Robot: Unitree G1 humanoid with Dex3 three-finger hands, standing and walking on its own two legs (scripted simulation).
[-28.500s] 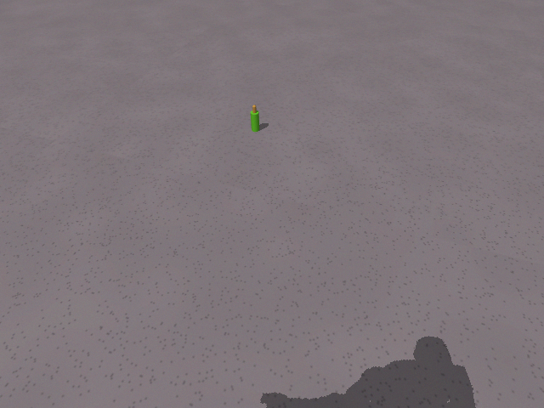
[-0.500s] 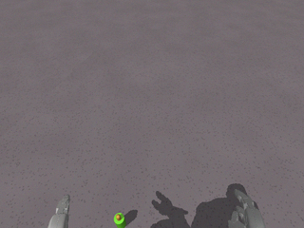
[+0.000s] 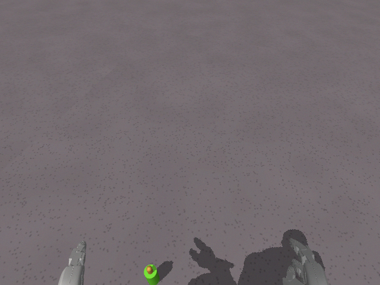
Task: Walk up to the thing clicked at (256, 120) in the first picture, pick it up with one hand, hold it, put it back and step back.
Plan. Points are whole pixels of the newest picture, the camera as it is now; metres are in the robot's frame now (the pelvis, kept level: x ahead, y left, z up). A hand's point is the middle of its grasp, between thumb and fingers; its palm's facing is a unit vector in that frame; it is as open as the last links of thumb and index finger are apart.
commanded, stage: home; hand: left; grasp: from the side
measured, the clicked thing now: (151, 273) +0.33 +0.17 -0.63
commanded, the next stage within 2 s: stand in 0.28 s
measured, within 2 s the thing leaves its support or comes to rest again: neither
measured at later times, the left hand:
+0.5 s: hand out of the picture +0.17 +0.18 -0.05, palm faces +0.11 -0.96 -0.27, open 16.9 cm
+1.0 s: hand out of the picture +0.08 +0.24 -0.12, palm faces +0.00 -0.94 -0.35, open 7.7 cm
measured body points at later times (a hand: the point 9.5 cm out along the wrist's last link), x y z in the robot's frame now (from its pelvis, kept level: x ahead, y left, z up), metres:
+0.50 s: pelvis +0.00 -0.01 +0.00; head +0.02 +0.00 +0.45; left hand +0.16 +0.23 -0.03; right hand +0.16 -0.25 -0.07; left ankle +0.02 +0.13 -0.69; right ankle +0.01 -0.13 -0.69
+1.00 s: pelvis +0.00 +0.00 +0.03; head +0.00 +0.01 +0.48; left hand +0.08 +0.29 -0.09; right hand +0.09 -0.29 -0.09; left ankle +0.02 +0.13 -0.69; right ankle +0.01 -0.13 -0.69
